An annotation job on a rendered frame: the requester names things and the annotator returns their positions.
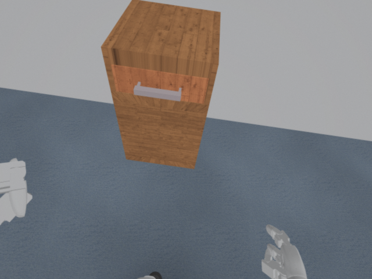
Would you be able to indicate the robot right hand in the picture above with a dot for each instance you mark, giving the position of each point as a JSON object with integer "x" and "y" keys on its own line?
{"x": 288, "y": 260}

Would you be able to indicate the handle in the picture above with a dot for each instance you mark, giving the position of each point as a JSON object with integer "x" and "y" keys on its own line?
{"x": 157, "y": 93}

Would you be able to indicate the robot left hand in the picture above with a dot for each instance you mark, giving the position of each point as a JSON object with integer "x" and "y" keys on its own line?
{"x": 14, "y": 201}

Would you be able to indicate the drawer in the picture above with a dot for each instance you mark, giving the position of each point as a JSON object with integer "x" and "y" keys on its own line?
{"x": 193, "y": 88}

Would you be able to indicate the cabinet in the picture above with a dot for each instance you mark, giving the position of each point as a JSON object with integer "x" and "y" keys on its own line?
{"x": 173, "y": 39}

